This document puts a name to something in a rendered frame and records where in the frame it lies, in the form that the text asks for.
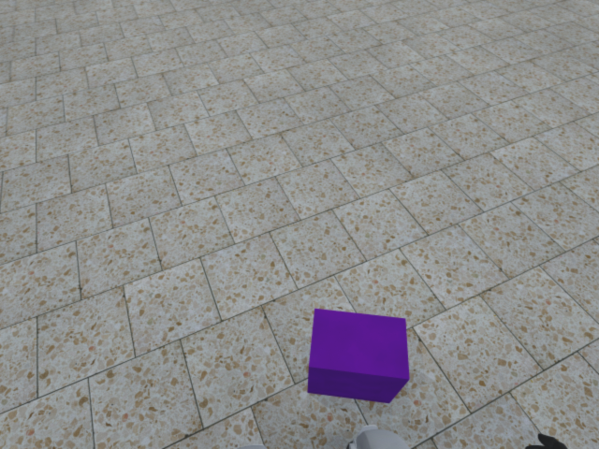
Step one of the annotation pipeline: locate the right robot thigh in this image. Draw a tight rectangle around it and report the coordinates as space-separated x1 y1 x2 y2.
349 429 411 449

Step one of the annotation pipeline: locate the carton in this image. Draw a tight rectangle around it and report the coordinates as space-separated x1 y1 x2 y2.
308 309 410 403

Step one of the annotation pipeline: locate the right robot shin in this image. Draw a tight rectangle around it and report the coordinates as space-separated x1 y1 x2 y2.
358 425 378 435

